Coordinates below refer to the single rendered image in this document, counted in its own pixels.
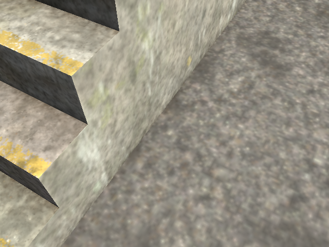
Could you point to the stairs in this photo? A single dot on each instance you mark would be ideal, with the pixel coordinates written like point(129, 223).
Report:
point(81, 83)

